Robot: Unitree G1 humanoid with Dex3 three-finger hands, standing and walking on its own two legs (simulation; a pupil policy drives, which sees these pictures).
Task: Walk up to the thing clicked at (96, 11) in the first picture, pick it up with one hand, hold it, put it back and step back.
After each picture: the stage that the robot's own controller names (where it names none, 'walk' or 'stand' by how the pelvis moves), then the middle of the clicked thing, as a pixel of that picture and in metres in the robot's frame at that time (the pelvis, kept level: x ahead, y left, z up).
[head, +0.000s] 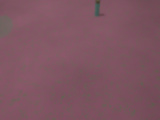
stand; (97, 8) +2.12 -0.20 -0.66
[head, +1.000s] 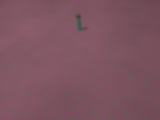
walk; (78, 22) +1.98 +0.19 -0.62
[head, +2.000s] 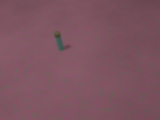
walk; (59, 41) +1.37 +0.38 -0.65
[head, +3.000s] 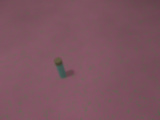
walk; (60, 68) +0.94 +0.31 -0.65
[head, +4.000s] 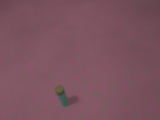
walk; (62, 96) +0.65 +0.29 -0.64
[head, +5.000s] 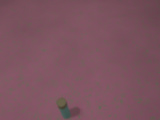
stand; (64, 109) +0.52 +0.23 -0.64
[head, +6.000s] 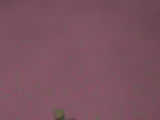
stand; (60, 119) +0.47 +0.19 -0.65
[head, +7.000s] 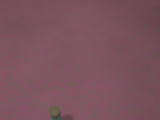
stand; (56, 117) +0.44 +0.20 -0.65
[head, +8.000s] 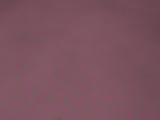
stand; out of the picture +0.40 +0.21 -0.66
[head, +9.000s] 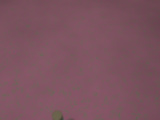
stand; out of the picture +0.43 +0.21 -0.65
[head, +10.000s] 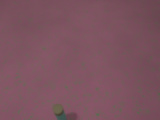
stand; (60, 114) +0.45 +0.21 -0.65
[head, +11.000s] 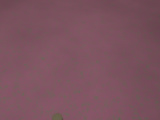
stand; out of the picture +0.44 +0.21 -0.66
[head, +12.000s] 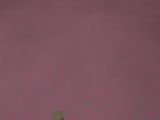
stand; out of the picture +0.46 +0.21 -0.66
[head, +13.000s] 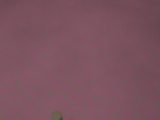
stand; out of the picture +0.45 +0.21 -0.66
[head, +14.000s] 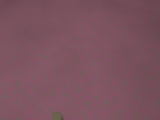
stand; out of the picture +0.44 +0.21 -0.66
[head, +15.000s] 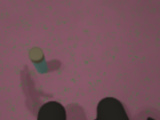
go down; (39, 62) +0.51 +0.20 -0.39
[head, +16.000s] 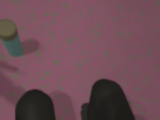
go down; (11, 41) +0.54 +0.24 -0.28
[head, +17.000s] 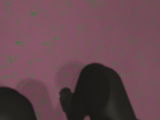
close in; out of the picture +0.53 +0.28 -0.20
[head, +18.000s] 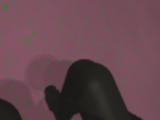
close; out of the picture +0.52 +0.31 -0.18
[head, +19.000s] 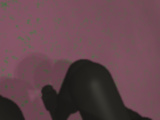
lift; out of the picture +0.51 +0.30 -0.19
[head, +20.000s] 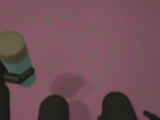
lift; (19, 65) +0.38 +0.22 -0.04
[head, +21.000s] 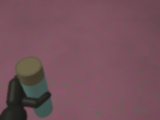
hold; (37, 91) +0.31 +0.17 +0.03
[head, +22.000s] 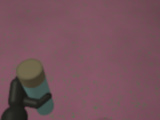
hold; (38, 91) +0.32 +0.17 +0.01
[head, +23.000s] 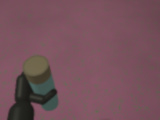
crouch; (44, 87) +0.33 +0.15 +0.02
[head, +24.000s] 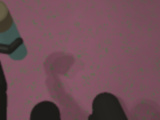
crouch; (8, 36) +0.49 +0.21 -0.04
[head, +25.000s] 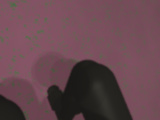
lower; out of the picture +0.50 +0.28 -0.19
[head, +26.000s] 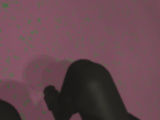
lower; out of the picture +0.51 +0.29 -0.18
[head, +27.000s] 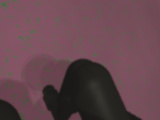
lower; out of the picture +0.51 +0.30 -0.19
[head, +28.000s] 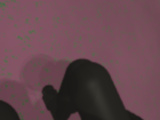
lower; out of the picture +0.50 +0.30 -0.19
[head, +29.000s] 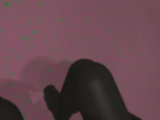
loosen; out of the picture +0.50 +0.29 -0.19
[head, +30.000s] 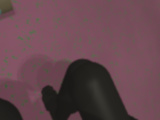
withdraw; out of the picture +0.56 +0.15 -0.26
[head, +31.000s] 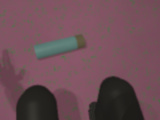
walk; (59, 46) +0.54 +0.06 -0.33
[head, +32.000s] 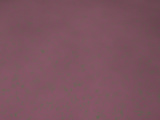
stand; out of the picture +0.41 -0.01 -0.68
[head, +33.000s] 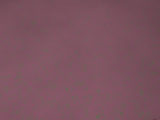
stand; out of the picture +0.38 +0.00 -0.69
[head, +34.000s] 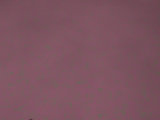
stand; out of the picture +0.34 -0.01 -0.69
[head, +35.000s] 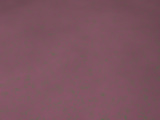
walk; out of the picture +0.31 -0.02 -0.75
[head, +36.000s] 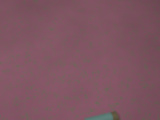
walk; (101, 119) +0.37 -0.11 -0.73
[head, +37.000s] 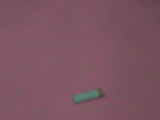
walk; (88, 95) +0.57 -0.08 -0.72
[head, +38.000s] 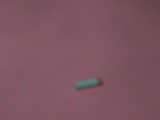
stand; (88, 83) +0.84 +0.02 -0.73
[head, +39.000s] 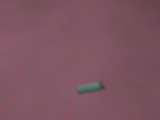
stand; (90, 87) +0.79 -0.03 -0.74
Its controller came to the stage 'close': yes
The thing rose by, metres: 0.67
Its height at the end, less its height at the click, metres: -0.09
